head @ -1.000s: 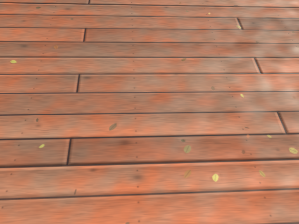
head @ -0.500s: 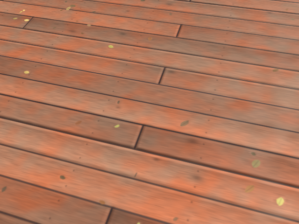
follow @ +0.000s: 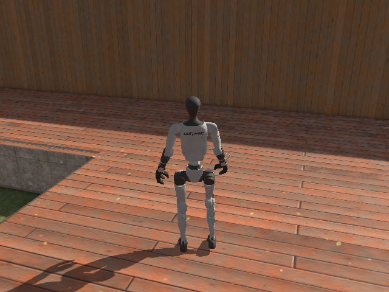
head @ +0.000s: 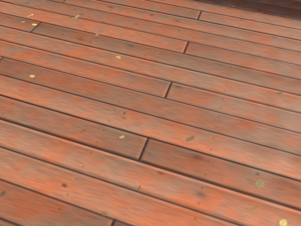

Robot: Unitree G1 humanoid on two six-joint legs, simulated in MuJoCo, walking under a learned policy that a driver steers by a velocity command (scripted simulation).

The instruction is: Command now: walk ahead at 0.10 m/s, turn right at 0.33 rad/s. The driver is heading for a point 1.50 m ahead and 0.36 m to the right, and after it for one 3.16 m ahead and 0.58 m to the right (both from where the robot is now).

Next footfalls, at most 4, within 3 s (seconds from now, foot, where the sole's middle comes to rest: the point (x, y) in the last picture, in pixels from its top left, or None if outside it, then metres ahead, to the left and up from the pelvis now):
0.22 right None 0.05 -0.14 -0.78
0.76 left None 0.18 0.04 -0.78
1.16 right None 0.28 -0.32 -0.78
1.68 left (191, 194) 0.65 -0.17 -0.78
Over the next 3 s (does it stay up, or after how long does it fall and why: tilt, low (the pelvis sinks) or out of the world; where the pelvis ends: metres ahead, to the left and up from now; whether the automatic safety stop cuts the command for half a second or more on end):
stays up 1.15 -0.20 0.00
